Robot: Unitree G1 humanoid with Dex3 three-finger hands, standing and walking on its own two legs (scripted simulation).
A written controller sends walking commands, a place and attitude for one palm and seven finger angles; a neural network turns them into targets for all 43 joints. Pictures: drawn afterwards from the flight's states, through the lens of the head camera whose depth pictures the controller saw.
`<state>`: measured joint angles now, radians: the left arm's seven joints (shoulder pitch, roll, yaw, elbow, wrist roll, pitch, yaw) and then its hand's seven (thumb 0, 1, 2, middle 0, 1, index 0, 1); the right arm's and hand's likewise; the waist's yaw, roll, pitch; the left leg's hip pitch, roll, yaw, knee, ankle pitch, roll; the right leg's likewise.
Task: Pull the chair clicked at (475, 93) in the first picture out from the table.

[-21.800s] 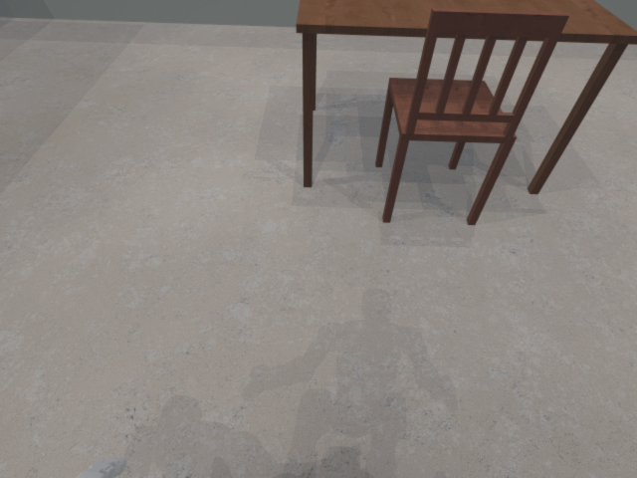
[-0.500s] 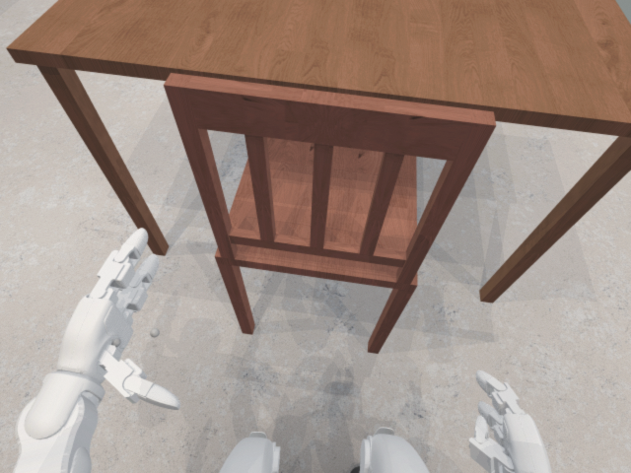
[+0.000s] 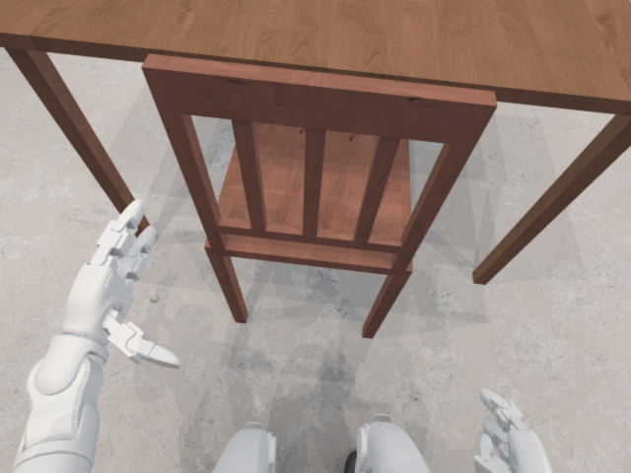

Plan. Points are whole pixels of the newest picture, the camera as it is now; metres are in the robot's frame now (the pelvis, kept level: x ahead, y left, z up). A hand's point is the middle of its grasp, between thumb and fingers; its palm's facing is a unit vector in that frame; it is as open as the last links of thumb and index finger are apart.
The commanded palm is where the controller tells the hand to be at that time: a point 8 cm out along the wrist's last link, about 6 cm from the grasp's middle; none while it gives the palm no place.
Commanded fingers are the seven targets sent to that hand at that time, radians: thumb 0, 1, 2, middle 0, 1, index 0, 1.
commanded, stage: aim the fingers beside a spindle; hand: left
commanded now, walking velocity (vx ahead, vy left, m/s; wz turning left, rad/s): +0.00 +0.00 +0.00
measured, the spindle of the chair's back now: (312, 187) +0.51 +0.02 +0.00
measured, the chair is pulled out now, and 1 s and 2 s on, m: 0.00 0.00 0.00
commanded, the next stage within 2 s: push the fingers through the gap in 1.18 s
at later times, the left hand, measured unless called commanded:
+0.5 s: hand (183, 258) +0.38 +0.18 +0.01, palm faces -0.11 -0.99 -0.04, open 16.9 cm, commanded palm +0.37 +0.24 +0.01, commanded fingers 0.00 -0.50 0.30 -0.06 -0.08 -0.06 -0.08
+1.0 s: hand (184, 256) +0.39 +0.19 +0.00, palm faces -0.09 -0.99 -0.05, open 16.9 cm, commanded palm +0.37 +0.24 +0.01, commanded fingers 0.00 -0.50 0.30 -0.06 -0.08 -0.06 -0.08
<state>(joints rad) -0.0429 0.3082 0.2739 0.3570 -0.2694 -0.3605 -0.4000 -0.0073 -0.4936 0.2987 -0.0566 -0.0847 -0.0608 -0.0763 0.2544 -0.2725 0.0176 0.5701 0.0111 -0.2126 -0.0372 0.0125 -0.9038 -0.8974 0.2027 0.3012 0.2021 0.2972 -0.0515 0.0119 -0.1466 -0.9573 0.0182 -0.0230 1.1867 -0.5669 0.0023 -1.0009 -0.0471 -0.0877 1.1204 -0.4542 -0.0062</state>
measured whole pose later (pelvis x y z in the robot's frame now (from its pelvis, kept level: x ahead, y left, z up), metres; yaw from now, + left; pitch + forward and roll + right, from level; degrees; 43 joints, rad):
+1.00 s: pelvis +0.00 +0.00 -0.01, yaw -1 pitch +24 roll -2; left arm -0.33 0.33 0.30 0.62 -0.20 -0.41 -0.34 -0.01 -0.49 0.30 -0.06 -0.08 -0.06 -0.08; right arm 0.26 -0.27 0.02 0.59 0.00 -0.10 -0.02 0.01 -0.91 -0.90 0.20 0.30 0.20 0.30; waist -0.08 0.01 -0.15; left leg -1.07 0.02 -0.02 1.24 -0.58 0.00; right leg -1.13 -0.04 -0.08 1.18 -0.47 -0.01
